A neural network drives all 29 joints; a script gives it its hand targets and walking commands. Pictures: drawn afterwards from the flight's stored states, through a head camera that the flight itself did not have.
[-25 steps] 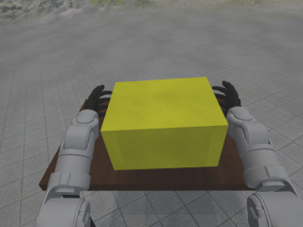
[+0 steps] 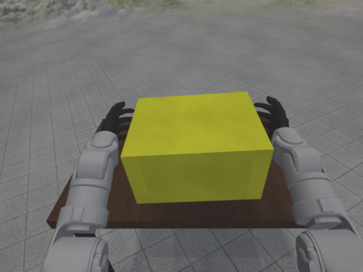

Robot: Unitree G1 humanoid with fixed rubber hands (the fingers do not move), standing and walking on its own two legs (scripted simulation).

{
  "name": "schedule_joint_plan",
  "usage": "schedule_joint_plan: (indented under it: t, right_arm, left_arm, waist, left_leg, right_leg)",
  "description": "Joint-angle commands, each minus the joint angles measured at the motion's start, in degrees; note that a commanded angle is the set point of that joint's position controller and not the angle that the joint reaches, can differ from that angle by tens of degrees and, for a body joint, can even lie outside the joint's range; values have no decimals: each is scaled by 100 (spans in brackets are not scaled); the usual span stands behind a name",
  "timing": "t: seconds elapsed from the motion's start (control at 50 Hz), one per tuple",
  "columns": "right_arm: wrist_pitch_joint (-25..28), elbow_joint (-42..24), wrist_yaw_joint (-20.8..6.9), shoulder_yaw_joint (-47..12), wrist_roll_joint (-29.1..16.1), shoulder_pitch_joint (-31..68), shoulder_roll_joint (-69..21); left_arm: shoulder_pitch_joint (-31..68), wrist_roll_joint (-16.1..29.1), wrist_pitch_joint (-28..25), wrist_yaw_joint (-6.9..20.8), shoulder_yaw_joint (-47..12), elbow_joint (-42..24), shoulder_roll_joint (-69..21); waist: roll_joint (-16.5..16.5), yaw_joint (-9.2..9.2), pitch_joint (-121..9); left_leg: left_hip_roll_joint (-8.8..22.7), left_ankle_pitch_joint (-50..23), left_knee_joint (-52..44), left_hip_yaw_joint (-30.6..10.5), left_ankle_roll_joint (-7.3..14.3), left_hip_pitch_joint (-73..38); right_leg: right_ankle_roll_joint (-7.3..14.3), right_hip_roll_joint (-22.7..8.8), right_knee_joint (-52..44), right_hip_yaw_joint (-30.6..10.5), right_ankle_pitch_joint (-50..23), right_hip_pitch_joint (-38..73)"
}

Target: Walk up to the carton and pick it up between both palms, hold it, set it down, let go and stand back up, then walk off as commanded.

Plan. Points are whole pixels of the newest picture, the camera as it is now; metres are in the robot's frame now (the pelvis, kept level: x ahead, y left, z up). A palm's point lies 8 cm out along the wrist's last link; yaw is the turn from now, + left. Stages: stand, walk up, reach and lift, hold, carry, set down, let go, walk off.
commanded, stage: set down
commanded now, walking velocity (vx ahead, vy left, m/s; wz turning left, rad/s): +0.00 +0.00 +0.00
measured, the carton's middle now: (194, 144) +0.39 +0.00 +0.15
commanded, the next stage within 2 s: none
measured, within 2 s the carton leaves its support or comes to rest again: neither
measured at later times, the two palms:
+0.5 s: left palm (119, 137) +0.41 +0.18 +0.16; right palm (270, 134) +0.41 -0.19 +0.15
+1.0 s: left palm (119, 146) +0.42 +0.18 +0.13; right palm (265, 142) +0.41 -0.18 +0.13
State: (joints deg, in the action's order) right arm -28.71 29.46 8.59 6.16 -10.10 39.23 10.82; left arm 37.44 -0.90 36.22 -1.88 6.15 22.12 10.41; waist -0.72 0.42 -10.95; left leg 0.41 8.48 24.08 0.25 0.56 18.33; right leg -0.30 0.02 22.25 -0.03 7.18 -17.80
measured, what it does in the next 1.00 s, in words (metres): stands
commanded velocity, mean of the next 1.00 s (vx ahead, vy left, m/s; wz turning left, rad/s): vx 0.00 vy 0.00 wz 0.00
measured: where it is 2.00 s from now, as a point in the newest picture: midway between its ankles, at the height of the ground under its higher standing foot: outside the picture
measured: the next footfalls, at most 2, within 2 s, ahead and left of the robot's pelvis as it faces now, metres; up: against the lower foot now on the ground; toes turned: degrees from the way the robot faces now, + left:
none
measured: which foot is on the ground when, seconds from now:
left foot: down 0.00-1.00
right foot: down 0.00-1.00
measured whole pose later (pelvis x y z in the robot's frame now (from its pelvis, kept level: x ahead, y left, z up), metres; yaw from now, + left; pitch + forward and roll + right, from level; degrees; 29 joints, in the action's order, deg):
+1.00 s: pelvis +0.03 +0.00 +0.01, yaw +0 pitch +1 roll +0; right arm -5.6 39.5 6.1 11.5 -3.8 35.3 5.1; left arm 36.5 -5.4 16.5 1.7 11.7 38.1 7.7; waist -0.5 0.4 -4.1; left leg 0.4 10.2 21.1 0.3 0.3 12.2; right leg -0.5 0.0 19.1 0.0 8.8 -11.6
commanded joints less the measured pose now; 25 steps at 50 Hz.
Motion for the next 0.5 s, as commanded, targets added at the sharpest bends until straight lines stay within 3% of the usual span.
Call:
schedule_joint_plan:
  t: [0.0,0.04,0.06,0.12,0.14,0.2,0.32,0.38,0.48]
  right_arm:
    - [713,-1875,-1319,-1876,-813,5683,-3668]
    - [836,-1552,-1366,-1730,-586,5639,-3665]
    - [929,-1486,-1390,-1707,-478,5648,-3712]
    - [1174,-818,-1461,-1313,5,5197,-3699]
    - [1264,-713,-1466,-1160,189,5144,-3664]
    - [1584,-475,-1444,-1134,412,4924,-3756]
    - [2080,-338,-1302,-1548,451,4488,-4042]
    - [2161,-396,-1204,-1714,457,4283,-4085]
    - [2326,-1018,-1034,-2218,263,4012,-4081]
  left_arm:
    - [4882,717,-626,836,-1222,-1610,-3866]
    - [4875,637,-721,871,-1093,-1304,-3831]
    - [4735,529,-763,903,-958,-1088,-3759]
    - [4075,46,-919,1112,-209,-157,-3335]
    - [4026,-50,-991,1180,-101,33,-3222]
    - [4029,-224,-1285,1317,-37,83,-3190]
    - [4665,96,-1956,1181,-774,-682,-3378]
    - [4482,161,-2101,1169,-858,-508,-3320]
    - [3994,263,-2261,1104,-1275,-746,-3568]
  waist:
    - [95,-280,-2666]
    - [144,-239,-2410]
    - [236,-306,-2320]
    - [480,-379,-1553]
    - [547,-289,-1442]
    - [530,-241,-1392]
    - [345,-53,-2067]
    - [498,-31,-2267]
    - [458,-13,-2801]
  left_leg:
    - [-177,-278,-905,-133,-74,-1263]
    - [-158,-10,-993,-113,-60,-1179]
    - [-174,133,-1024,-77,0,-1116]
    - [-212,538,-1154,32,142,-1002]
    - [-212,615,-1190,65,165,-981]
    - [-252,514,-1202,162,168,-992]
    - [-235,-435,-991,157,3,-1574]
    - [-262,-572,-955,173,38,-1529]
    - [-310,-1544,-676,113,-76,-1764]
  right_leg:
    - [36,206,-606,15,-57,1717]
    - [36,188,-647,71,178,1642]
    - [14,152,-684,62,343,1620]
    - [-35,73,-813,103,854,1587]
    - [-71,60,-814,116,938,1633]
    - [-129,39,-795,134,942,1828]
    - [-177,101,-605,259,-235,2158]
    - [-242,70,-583,186,-609,2452]
    - [-293,98,-388,160,-2168,2932]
